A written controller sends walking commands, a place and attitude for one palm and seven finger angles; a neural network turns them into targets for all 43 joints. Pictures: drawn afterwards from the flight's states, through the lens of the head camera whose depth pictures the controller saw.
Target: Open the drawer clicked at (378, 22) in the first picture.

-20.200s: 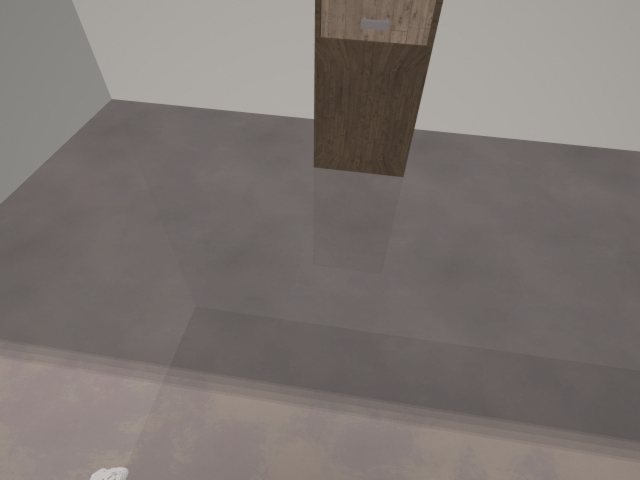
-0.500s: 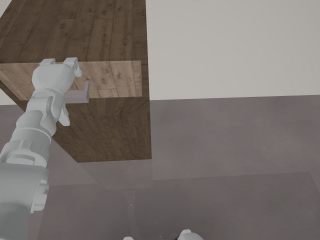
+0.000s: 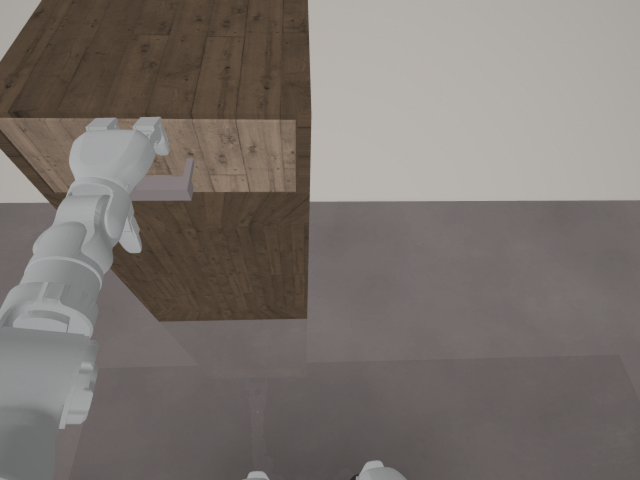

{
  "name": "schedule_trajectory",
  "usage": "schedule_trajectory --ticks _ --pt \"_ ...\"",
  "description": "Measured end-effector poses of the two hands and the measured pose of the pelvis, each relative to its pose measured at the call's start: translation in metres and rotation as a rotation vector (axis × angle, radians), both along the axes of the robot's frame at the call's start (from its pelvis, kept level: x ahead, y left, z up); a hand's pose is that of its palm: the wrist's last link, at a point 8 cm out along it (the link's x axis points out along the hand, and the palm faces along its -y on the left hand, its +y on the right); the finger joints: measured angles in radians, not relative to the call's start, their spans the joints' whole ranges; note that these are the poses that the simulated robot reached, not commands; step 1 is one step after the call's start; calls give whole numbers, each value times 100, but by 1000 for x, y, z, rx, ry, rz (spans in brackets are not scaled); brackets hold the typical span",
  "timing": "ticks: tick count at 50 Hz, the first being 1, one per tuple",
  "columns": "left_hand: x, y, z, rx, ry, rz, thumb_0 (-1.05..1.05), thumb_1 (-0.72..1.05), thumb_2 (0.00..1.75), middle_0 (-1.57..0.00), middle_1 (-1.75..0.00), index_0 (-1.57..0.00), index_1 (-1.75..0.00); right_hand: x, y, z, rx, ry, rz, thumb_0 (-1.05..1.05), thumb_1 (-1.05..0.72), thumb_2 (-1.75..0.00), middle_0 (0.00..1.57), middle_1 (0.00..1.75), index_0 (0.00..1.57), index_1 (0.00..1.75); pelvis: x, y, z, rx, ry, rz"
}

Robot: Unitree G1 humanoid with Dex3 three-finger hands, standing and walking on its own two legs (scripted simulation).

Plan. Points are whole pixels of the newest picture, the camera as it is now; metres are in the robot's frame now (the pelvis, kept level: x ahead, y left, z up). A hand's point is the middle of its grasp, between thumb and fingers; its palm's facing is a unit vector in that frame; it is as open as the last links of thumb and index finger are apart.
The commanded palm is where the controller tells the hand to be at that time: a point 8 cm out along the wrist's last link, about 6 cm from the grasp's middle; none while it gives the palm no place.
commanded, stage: re-aim the fingers above the handle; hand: left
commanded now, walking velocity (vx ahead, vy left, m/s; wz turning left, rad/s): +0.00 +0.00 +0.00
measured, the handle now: (159, 176) +0.55 +0.23 -0.01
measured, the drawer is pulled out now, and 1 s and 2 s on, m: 0.00 0.00 0.00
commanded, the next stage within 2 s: lower the fingers behind the handle in 1.14 s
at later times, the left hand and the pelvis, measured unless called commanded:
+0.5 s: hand (139, 181) +0.49 +0.23 +0.05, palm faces -0.04 -0.02 -1.00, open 13.8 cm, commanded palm +0.48 +0.24 +0.11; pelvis +0.00 +0.00 +0.00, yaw +0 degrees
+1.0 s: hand (129, 184) +0.49 +0.24 +0.05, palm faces -0.07 +0.01 -1.00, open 13.8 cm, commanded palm +0.48 +0.24 +0.11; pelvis +0.00 -0.01 +0.00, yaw +0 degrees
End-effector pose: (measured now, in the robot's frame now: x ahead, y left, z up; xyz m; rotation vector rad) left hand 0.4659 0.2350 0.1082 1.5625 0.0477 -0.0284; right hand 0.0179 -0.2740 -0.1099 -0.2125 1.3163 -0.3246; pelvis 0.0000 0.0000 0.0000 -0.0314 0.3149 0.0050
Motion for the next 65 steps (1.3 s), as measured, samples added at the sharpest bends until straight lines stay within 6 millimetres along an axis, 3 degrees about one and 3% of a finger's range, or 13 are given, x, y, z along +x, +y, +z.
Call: schedule_trajectory --ticks 6,15,27,37,53,65 --pt "2 -5 2 -15 -20 -11 0 -49 30 -32 -120 -32 -120 -1 3 -2 7 -6 -1 0 -90 -90 20 30 20 30 -1 1 -1 1 2 -8" --pt "1 9 1 27 20 39 0 -49 30 -32 -120 -32 -120 -9 7 -5 23 13 -13 0 -90 -90 20 30 20 30 -2 0 -1 2 2 -10" --pt "10 -7 -1 -7 -15 -8 0 -49 30 -32 -120 -32 -120 -17 -1 -5 4 44 -18 0 -90 -90 20 30 20 30 -1 -2 -4 1 19 -8" --pt "10 -2 -2 10 24 25 0 -49 31 -32 -120 -32 -120 -16 -2 -4 9 44 -31 0 -90 -90 20 30 20 30 3 -4 -1 3 17 -15" --pt "10 5 -4 15 26 32 0 -49 30 -32 -120 -32 -120 3 -6 -3 -1 14 -2 0 -90 -90 20 30 20 30 4 -7 -1 3 18 -2" --pt "20 -3 -8 -6 21 7 0 -49 30 -32 -120 -32 -120 -7 -3 -3 -4 48 -19 0 -90 -90 20 30 20 30 8 -3 -3 0 34 -9"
